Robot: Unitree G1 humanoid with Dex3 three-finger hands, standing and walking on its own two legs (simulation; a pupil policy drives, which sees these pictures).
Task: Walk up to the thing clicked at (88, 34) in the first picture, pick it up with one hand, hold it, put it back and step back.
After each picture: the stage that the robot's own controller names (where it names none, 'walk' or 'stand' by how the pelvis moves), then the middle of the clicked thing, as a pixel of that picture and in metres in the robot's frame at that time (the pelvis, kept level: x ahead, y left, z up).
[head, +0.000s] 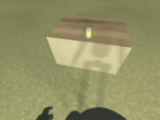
stand; (88, 32) +1.05 +0.10 -0.09
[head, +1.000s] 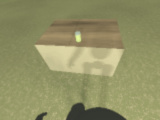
walk; (78, 36) +0.92 +0.26 -0.09
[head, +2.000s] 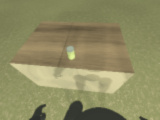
walk; (70, 52) +0.55 +0.24 -0.06
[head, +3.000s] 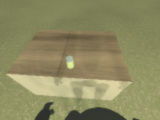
stand; (70, 62) +0.50 +0.22 -0.10
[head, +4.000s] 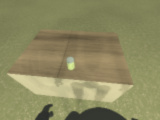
stand; (70, 63) +0.48 +0.21 -0.10
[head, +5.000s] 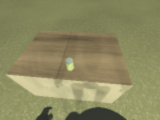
stand; (69, 64) +0.48 +0.22 -0.10
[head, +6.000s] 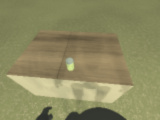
stand; (70, 64) +0.47 +0.22 -0.10
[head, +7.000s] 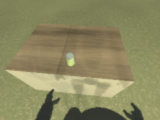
rise first; (70, 59) +0.49 +0.22 -0.09
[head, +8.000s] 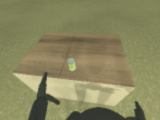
rise first; (71, 64) +0.48 +0.24 -0.09
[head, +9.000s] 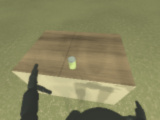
go down; (72, 62) +0.49 +0.22 -0.09
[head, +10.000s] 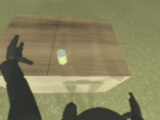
go down; (62, 57) +0.46 +0.22 -0.04
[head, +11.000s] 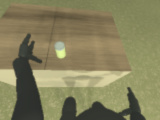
close in; (60, 50) +0.49 +0.22 -0.02
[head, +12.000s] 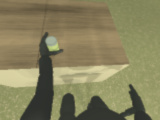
close; (53, 46) +0.50 +0.24 +0.01
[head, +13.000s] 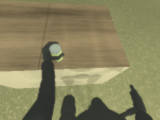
lift; (56, 53) +0.45 +0.21 +0.01
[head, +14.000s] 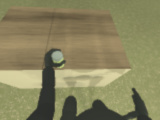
lift; (58, 60) +0.41 +0.21 +0.00
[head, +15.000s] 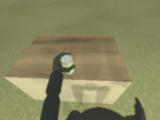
lift; (67, 65) +0.33 +0.17 +0.12
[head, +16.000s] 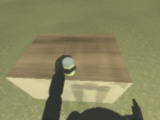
hold; (69, 66) +0.33 +0.17 +0.09
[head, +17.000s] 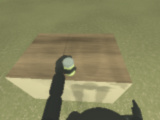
hold; (69, 67) +0.34 +0.17 +0.09
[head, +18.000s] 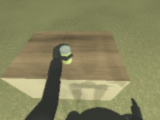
crouch; (66, 55) +0.42 +0.19 +0.11
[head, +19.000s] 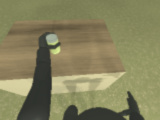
lower; (53, 44) +0.49 +0.24 +0.10
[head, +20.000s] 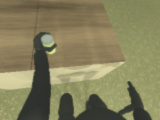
lower; (49, 44) +0.51 +0.23 +0.01
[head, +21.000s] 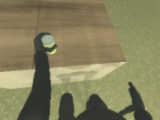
lower; (49, 45) +0.50 +0.23 +0.01
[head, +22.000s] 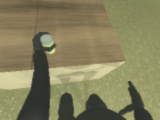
lower; (48, 44) +0.51 +0.23 +0.01
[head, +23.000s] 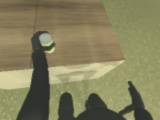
rest; (47, 43) +0.51 +0.24 +0.02
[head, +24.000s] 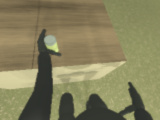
withdraw; (51, 45) +0.50 +0.22 +0.02
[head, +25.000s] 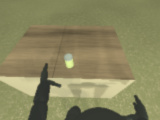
sink last; (69, 61) +0.47 +0.20 -0.04
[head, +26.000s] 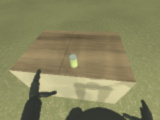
stand; (73, 61) +0.50 +0.21 -0.05
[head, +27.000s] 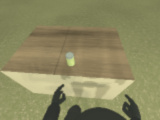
stand; (70, 59) +0.49 +0.22 -0.04
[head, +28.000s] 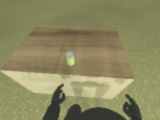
stand; (70, 58) +0.49 +0.22 -0.04
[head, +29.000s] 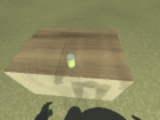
stand; (71, 60) +0.49 +0.21 -0.06
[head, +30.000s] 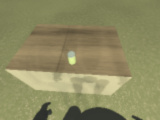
walk; (71, 57) +0.51 +0.21 -0.09
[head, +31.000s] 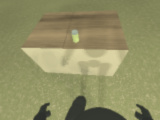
walk; (75, 36) +0.76 +0.25 -0.06
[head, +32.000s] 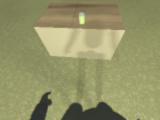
walk; (81, 18) +1.08 +0.21 -0.06
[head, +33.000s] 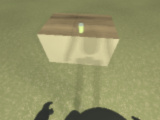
stand; (81, 28) +1.12 +0.22 -0.09
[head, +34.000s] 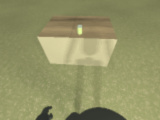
stand; (79, 29) +1.13 +0.23 -0.10
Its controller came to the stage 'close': yes
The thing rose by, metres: 0.21
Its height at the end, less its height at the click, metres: +0.00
